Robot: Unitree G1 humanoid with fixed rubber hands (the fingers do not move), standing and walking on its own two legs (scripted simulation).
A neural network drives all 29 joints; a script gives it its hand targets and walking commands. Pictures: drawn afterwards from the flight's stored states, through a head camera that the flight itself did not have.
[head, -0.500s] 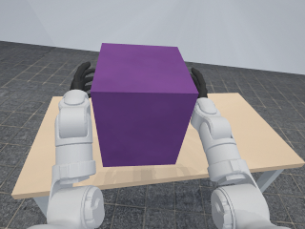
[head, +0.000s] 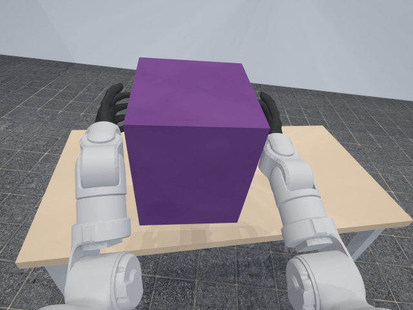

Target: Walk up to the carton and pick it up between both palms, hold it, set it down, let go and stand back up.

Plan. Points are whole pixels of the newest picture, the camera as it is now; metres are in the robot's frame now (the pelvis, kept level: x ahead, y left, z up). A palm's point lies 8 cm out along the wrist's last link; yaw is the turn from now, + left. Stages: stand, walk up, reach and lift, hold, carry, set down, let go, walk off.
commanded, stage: hold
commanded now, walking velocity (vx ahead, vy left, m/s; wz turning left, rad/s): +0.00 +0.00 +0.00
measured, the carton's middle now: (190, 144) +0.38 +0.01 +0.18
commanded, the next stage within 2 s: none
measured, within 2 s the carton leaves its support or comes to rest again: neither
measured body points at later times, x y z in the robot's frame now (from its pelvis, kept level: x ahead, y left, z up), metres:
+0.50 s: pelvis +0.00 +0.00 +0.00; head -0.06 +0.03 +0.44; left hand +0.37 +0.16 +0.23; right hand +0.37 -0.14 +0.22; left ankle +0.00 +0.10 -0.75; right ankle +0.04 -0.11 -0.75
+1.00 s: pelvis +0.00 +0.00 +0.00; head -0.06 +0.03 +0.44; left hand +0.37 +0.16 +0.22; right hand +0.37 -0.14 +0.22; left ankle +0.00 +0.10 -0.75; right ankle +0.04 -0.11 -0.75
